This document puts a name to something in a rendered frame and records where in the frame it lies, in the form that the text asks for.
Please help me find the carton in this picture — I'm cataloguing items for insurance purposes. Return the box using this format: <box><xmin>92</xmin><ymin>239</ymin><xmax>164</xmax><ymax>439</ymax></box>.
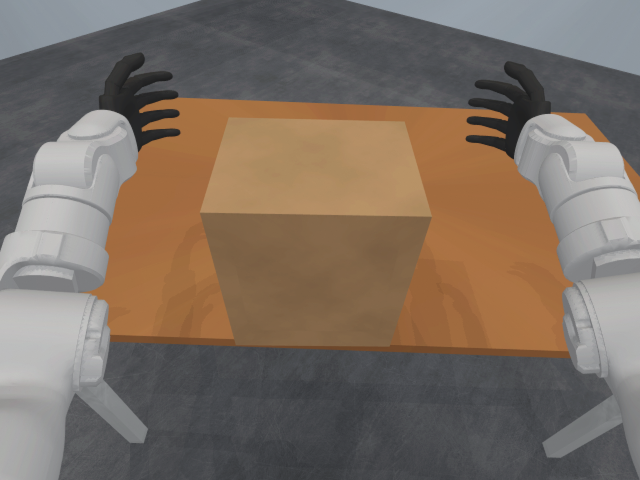
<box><xmin>200</xmin><ymin>117</ymin><xmax>432</xmax><ymax>347</ymax></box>

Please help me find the robot right forearm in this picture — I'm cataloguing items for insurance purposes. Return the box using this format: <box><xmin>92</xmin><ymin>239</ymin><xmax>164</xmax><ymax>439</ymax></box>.
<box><xmin>514</xmin><ymin>114</ymin><xmax>640</xmax><ymax>283</ymax></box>

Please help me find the left robot upper arm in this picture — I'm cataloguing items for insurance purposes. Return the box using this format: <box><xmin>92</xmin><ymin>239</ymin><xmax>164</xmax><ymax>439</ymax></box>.
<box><xmin>0</xmin><ymin>288</ymin><xmax>110</xmax><ymax>480</ymax></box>

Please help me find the left robot hand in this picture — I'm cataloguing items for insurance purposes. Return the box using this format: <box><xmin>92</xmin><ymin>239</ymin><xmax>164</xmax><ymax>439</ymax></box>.
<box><xmin>99</xmin><ymin>53</ymin><xmax>180</xmax><ymax>152</ymax></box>

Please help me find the robot left forearm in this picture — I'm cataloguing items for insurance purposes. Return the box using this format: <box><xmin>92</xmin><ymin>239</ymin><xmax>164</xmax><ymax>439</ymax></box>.
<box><xmin>0</xmin><ymin>110</ymin><xmax>138</xmax><ymax>293</ymax></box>

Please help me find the right robot upper arm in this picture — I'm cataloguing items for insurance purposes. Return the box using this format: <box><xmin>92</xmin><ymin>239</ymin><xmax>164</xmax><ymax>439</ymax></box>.
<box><xmin>562</xmin><ymin>272</ymin><xmax>640</xmax><ymax>480</ymax></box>

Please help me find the table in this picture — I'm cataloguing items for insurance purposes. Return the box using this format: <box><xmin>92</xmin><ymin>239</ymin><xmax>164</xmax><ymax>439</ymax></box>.
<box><xmin>75</xmin><ymin>98</ymin><xmax>640</xmax><ymax>458</ymax></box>

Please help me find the right robot hand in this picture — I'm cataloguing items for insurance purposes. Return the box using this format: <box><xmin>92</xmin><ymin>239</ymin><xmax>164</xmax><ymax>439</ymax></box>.
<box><xmin>466</xmin><ymin>61</ymin><xmax>551</xmax><ymax>159</ymax></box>

